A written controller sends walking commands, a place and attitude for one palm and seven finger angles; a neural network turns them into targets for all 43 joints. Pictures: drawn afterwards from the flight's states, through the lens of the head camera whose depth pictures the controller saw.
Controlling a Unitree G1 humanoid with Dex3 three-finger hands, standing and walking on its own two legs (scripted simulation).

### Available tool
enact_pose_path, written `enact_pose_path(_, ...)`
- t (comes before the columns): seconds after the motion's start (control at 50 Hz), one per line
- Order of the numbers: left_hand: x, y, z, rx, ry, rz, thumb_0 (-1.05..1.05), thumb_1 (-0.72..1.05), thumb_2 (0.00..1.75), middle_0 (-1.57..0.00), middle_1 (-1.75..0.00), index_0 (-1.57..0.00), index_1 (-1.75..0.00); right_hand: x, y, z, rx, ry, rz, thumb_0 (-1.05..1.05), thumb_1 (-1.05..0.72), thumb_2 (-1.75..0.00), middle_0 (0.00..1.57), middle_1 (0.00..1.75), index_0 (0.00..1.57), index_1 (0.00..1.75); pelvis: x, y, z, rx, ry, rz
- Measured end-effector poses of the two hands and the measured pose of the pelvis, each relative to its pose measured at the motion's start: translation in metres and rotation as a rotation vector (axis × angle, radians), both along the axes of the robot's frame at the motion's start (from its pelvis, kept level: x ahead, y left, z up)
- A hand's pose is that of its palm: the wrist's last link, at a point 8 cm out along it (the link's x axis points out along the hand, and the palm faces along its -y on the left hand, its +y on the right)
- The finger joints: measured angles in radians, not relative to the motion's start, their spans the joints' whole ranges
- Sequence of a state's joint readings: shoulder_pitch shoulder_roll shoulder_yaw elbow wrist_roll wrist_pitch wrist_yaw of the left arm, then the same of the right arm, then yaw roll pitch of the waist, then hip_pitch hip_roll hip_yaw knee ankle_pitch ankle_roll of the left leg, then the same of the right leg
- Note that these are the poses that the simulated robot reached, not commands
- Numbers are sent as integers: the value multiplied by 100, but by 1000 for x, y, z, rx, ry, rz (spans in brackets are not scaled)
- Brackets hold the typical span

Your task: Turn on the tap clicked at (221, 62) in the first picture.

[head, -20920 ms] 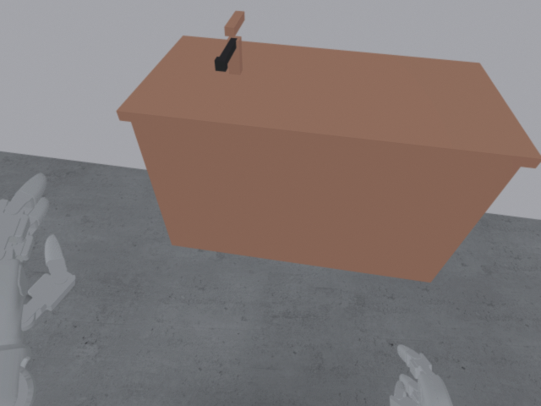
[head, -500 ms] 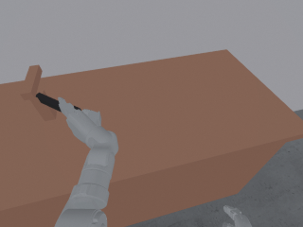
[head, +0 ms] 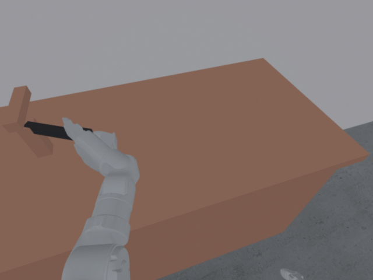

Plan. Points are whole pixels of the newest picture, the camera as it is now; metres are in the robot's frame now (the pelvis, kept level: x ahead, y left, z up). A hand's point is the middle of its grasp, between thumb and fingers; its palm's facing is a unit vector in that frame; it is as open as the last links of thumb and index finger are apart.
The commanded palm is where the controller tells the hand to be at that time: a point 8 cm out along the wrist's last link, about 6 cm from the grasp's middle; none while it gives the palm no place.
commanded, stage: lift the hand up off the lever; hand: left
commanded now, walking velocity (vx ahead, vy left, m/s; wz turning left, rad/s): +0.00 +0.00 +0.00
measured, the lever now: (85, 136) +0.41 +0.25 +0.09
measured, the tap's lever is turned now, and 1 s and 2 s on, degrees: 60 53 50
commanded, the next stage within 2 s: none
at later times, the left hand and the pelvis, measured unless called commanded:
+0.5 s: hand (104, 142) +0.39 +0.20 +0.10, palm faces +0.78 -0.62 -0.08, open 8.5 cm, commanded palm +0.33 +0.23 +0.11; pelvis +0.00 +0.02 +0.00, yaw +0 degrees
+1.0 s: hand (100, 143) +0.37 +0.20 +0.11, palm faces +0.80 -0.59 -0.09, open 8.4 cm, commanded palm +0.32 +0.22 +0.13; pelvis -0.01 +0.01 +0.00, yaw +0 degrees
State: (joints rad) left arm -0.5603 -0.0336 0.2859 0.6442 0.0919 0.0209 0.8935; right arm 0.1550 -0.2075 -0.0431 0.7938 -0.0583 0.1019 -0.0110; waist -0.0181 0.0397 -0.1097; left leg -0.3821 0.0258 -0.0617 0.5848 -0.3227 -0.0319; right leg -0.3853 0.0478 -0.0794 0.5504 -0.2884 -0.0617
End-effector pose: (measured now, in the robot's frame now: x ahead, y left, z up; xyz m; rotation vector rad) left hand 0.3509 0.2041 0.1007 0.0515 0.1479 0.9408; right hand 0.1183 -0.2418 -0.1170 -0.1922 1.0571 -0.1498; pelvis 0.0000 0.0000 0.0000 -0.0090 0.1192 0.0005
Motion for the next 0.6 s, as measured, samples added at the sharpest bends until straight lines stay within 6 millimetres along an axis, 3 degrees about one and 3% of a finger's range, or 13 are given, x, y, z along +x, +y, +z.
enact_pose_path(0.18, -2, 5, 1, -15, 4, -21, 2, 86, 91, -15, -15, -13, -15, 8, 6, 4, 8, -23, 4, 1, -90, -90, 20, 30, 20, 30, 2, 5, 2, -4, -17, -5)
enact_pose_path(0.6, -24, 17, 6, -47, 3, -27, 6, 75, 84, -15, -15, -16, -15, 52, 39, 20, 31, -135, 92, 1, -90, -90, 20, 30, 20, 30, 1, 18, 3, -6, -54, -4)
